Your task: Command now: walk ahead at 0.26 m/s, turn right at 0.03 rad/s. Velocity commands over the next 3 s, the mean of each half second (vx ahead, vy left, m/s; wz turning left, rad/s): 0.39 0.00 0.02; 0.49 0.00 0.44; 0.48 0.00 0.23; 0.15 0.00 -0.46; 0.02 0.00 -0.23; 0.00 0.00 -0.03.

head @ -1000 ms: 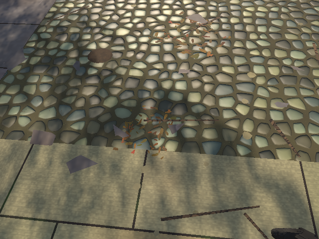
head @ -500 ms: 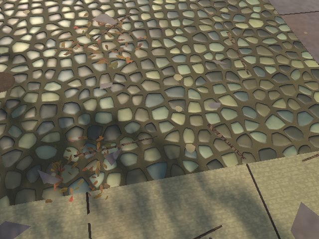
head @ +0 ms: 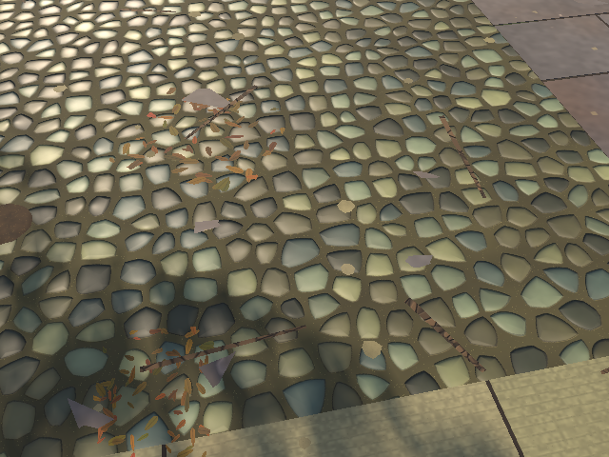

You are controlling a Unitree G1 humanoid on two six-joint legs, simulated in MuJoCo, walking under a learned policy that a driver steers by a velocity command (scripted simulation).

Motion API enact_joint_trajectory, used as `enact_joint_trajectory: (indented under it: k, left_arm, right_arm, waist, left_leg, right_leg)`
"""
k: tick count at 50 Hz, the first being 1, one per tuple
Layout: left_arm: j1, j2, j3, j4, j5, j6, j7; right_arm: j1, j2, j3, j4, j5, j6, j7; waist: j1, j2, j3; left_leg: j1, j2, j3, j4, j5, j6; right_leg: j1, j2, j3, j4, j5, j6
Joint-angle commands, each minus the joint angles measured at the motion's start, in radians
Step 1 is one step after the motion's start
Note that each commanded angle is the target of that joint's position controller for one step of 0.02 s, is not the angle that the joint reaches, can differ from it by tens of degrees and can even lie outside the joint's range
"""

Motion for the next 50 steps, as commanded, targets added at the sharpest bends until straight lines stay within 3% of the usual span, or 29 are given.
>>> enact_joint_trajectory:
  k: [1,3,4,6,7,9,11,13,15,17,19,20,21,22,23,24,25,26,27,28,29,33,39,42,45,47,48,49,50]
  left_arm:
    - [0.048,0.163,0.05,-0.036,-0.009,-0.026,0.007]
    - [-0.01,0.153,0.047,-0.048,-0.014,-0.039,0.006]
    - [-0.072,0.137,0.043,-0.069,-0.017,-0.044,0.003]
    - [-0.162,0.086,0.03,-0.114,-0.014,-0.074,-0.003]
    - [-0.185,0.117,0.037,-0.119,-0.017,-0.087,-0.004]
    - [-0.196,0.108,0.036,-0.124,-0.031,-0.095,-0.012]
    - [-0.226,0.089,0.026,-0.133,-0.037,-0.096,-0.031]
    - [-0.226,0.05,0.01,-0.134,-0.03,-0.098,-0.059]
    - [-0.211,0.039,0.005,-0.134,-0.023,-0.094,-0.074]
    - [-0.176,0.096,0.025,-0.13,-0.022,-0.082,-0.063]
    - [-0.088,0.145,0.049,-0.108,-0.021,-0.071,-0.043]
    - [0.021,0.175,0.068,-0.074,-0.02,-0.067,-0.031]
    - [0.166,0.203,0.086,-0.034,-0.021,-0.061,-0.017]
    - [0.324,0.293,0.103,-0.005,-0.008,-0.052,0.004]
    - [0.305,0.293,0.084,-0.011,0.02,-0.064,-0.008]
    - [0.219,0.222,0.067,-0.016,0.006,-0.078,-0.014]
    - [0.144,0.186,0.055,-0.012,-0.008,-0.086,-0.016]
    - [0.084,0.162,0.048,-0.003,-0.006,-0.095,-0.021]
    - [0.038,0.137,0.043,0.005,0.004,-0.105,-0.025]
    - [0.015,0.125,0.042,0.017,0.014,-0.114,-0.025]
    - [0.008,0.111,0.042,0.03,0.013,-0.123,-0.024]
    - [0.039,0.143,0.054,0.079,0.02,-0.134,-0.008]
    - [0.085,0.182,0.062,0.115,0.014,-0.117,0.018]
    - [0.143,0.202,0.069,0.142,0.005,-0.1,0.019]
    - [0.167,0.221,0.077,0.158,-0.011,-0.076,0.014]
    - [0.144,0.25,0.084,0.154,-0.019,-0.064,0.014]
    - [0.128,0.265,0.087,0.15,-0.025,-0.057,0.016]
    - [0.103,0.273,0.087,0.146,-0.031,-0.05,0.017]
    - [0.101,0.254,0.076,0.138,-0.028,-0.051,0.02]
  right_arm:
    - [0.015,-0.069,-0.02,-0.05,0.01,-0.036,-0.001]
    - [0.063,-0.077,-0.025,-0.028,0.013,-0.06,0.007]
    - [0.108,-0.091,-0.03,-0.004,0.014,-0.068,0.011]
    - [0.225,-0.202,-0.065,0.044,0.024,-0.073,0.012]
    - [0.225,-0.2,-0.067,0.036,0.021,-0.069,0.012]
    - [0.269,-0.161,-0.057,0.039,0.008,-0.068,0.01]
    - [0.258,-0.143,-0.05,0.038,0.014,-0.055,0.007]
    - [0.192,-0.124,-0.039,0.018,0.014,-0.042,0.004]
    - [0.158,-0.159,-0.047,0.0,0.016,-0.048,0.001]
    - [0.164,-0.199,-0.06,0.0,0.026,-0.061,0.001]
    - [0.165,-0.208,-0.067,0.007,0.035,-0.063,0.0]
    - [0.176,-0.196,-0.064,0.012,0.033,-0.059,-0.001]
    - [0.166,-0.185,-0.059,0.007,0.023,-0.058,-0.001]
    - [0.183,-0.091,-0.031,-0.024,-0.016,-0.06,0.002]
    - [0.3,-0.014,-0.013,-0.026,0.03,-0.079,0.007]
    - [0.197,-0.131,-0.045,-0.036,0.06,-0.086,0.01]
    - [0.117,-0.154,-0.055,-0.064,0.064,-0.085,0.011]
    - [0.102,-0.134,-0.054,-0.061,0.051,-0.077,0.003]
    - [0.121,-0.12,-0.06,-0.05,0.036,-0.064,-0.002]
    - [0.16,-0.103,-0.062,-0.039,0.039,-0.049,-0.002]
    - [0.169,-0.087,-0.062,-0.032,0.04,-0.036,-0.002]
    - [0.068,-0.082,-0.069,-0.074,0.032,-0.014,-0.01]
    - [-0.093,-0.063,-0.059,-0.129,0.023,-0.031,0.025]
    - [-0.196,-0.043,-0.044,-0.18,0.024,-0.034,0.045]
    - [-0.24,-0.048,-0.042,-0.226,0.029,-0.034,0.066]
    - [-0.207,-0.077,-0.055,-0.244,0.029,-0.03,0.072]
    - [-0.141,-0.104,-0.07,-0.238,0.03,-0.026,0.072]
    - [-0.008,-0.147,-0.096,-0.211,0.034,-0.024,0.067]
    - [0.17,-0.221,-0.136,-0.163,0.036,-0.018,0.051]
  waist:
    - [0.016,-0.14,0.048]
    - [-0.024,-0.128,0.033]
    - [-0.054,-0.082,0.031]
    - [-0.086,0.186,0.05]
    - [-0.099,0.21,0.115]
    - [-0.101,0.122,0.143]
    - [-0.097,0.099,0.153]
    - [-0.069,0.118,0.144]
    - [-0.047,0.145,0.122]
    - [-0.011,0.148,0.106]
    - [0.057,0.145,0.045]
    - [0.113,0.125,-0.019]
    - [0.184,0.108,-0.091]
    - [0.205,-0.127,-0.237]
    - [0.123,-0.324,-0.367]
    - [0.128,-0.181,-0.18]
    - [0.1,-0.134,-0.042]
    - [0.06,-0.065,0.008]
    - [0.023,-0.075,0.033]
    - [-0.006,-0.116,0.027]
    - [-0.013,-0.111,0.034]
    - [-0.008,-0.056,0.088]
    - [0.045,-0.022,0.116]
    - [0.093,-0.009,0.146]
    - [0.101,-0.026,0.151]
    - [0.063,-0.064,0.098]
    - [0.019,-0.087,0.044]
    - [-0.062,-0.085,-0.03]
    - [-0.147,-0.045,-0.125]
  left_leg:
    - [-0.212,-0.024,0.01,0.007,-0.025,0.062]
    - [-0.123,-0.006,-0.018,-0.067,0.019,0.102]
    - [-0.03,0.02,-0.05,-0.141,0.05,0.12]
    - [0.22,0.195,-0.329,-0.292,0.171,0.188]
    - [0.282,0.31,-0.436,-0.322,0.346,0.245]
    - [0.429,0.362,-0.452,-0.311,0.507,0.281]
    - [0.457,0.323,-0.345,-0.345,0.506,0.23]
    - [0.273,0.227,-0.204,-0.39,0.514,0.182]
    - [0.088,0.18,-0.114,-0.447,0.526,0.164]
    - [0.084,0.198,-0.096,-0.431,0.652,0.156]
    - [0.139,0.204,-0.062,-0.295,0.904,0.126]
    - [0.101,0.183,-0.048,-0.148,1.0,0.105]
    - [-0.04,0.151,-0.045,0.048,0.918,0.077]
    - [-0.251,0.046,-0.017,0.424,0.353,0.039]
    - [-0.437,-0.083,-0.16,0.679,-0.146,0.025]
    - [-0.52,-0.023,-0.188,0.771,-0.087,0.031]
    - [-0.544,0.029,-0.147,0.75,0.016,0.048]
    - [-0.493,0.074,-0.129,0.716,0.092,0.049]
    - [-0.441,0.101,-0.132,0.672,0.144,0.049]
    - [-0.382,0.121,-0.139,0.654,0.173,0.044]
    - [-0.366,0.125,-0.136,0.641,0.18,0.04]
    - [-0.507,0.124,-0.164,0.548,0.293,0.015]
    - [-0.571,0.108,-0.09,0.26,0.502,0.001]
    - [-0.601,0.106,-0.04,0.145,0.487,0.019]
    - [-0.597,0.086,0.01,0.074,0.383,0.053]
    - [-0.486,0.027,0.07,0.057,0.283,0.089]
    - [-0.383,-0.017,0.101,0.059,0.235,0.112]
    - [-0.2,-0.067,0.12,0.015,0.249,0.145]
    - [0.096,-0.088,0.072,-0.035,0.297,0.187]
  right_leg:
    - [0.113,-0.207,0.381,-0.297,-0.355,-0.171]
    - [0.076,-0.192,0.346,-0.266,-0.227,-0.155]
    - [0.012,-0.143,0.25,-0.199,-0.109,-0.12]
    - [-0.269,0.031,-0.049,0.146,0.082,-0.004]
    - [-0.437,0.006,-0.064,0.221,-0.153,0.014]
    - [-0.66,-0.063,-0.016,0.4,-0.294,0.012]
    - [-0.708,-0.104,-0.022,0.352,-0.176,0.007]
    - [-0.486,-0.083,-0.069,0.213,0.006,0.011]
    - [-0.206,-0.041,-0.103,0.095,0.161,0.009]
    - [-0.085,-0.016,-0.097,0.042,0.19,-0.013]
    - [0.038,0.011,-0.1,-0.027,0.188,-0.05]
    - [0.204,0.031,-0.104,-0.052,0.196,-0.073]
    - [0.427,-0.013,-0.055,-0.046,0.194,-0.093]
    - [0.676,-0.26,0.237,-0.069,0.101,-0.142]
    - [0.731,-0.45,0.743,-0.325,-0.163,-0.269]
    - [0.558,-0.42,0.702,-0.411,-0.315,-0.222]
    - [0.404,-0.394,0.53,-0.424,-0.293,-0.185]
    - [0.28,-0.349,0.407,-0.443,-0.167,-0.162]
    - [0.196,-0.3,0.288,-0.467,-0.086,-0.14]
    - [0.142,-0.283,0.22,-0.492,-0.047,-0.134]
    - [0.116,-0.274,0.171,-0.515,-0.01,-0.138]
    - [0.141,-0.283,0.04,-0.557,0.095,-0.155]
    - [0.258,-0.281,-0.12,-0.563,0.204,-0.143]
    - [0.359,-0.306,-0.168,-0.537,0.251,-0.139]
    - [0.457,-0.326,-0.204,-0.471,0.356,-0.126]
    - [0.486,-0.327,-0.235,-0.353,0.692,-0.104]
    - [0.488,-0.321,-0.249,-0.24,0.883,-0.09]
    - [0.444,-0.296,-0.271,-0.052,0.976,-0.067]
    - [0.28,-0.253,-0.284,0.206,0.858,-0.023]
Next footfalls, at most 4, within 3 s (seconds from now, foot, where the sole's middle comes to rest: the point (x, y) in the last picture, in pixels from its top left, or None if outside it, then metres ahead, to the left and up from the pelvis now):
0.42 right None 0.29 -0.13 -0.76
1.00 left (235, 453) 0.54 0.17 -0.76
1.54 right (268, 307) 0.92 0.11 -0.76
2.02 left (183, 310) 0.92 0.33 -0.76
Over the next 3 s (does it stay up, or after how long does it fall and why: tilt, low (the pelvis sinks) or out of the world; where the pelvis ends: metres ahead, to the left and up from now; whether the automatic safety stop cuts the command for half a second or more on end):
stays up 0.86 0.18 0.01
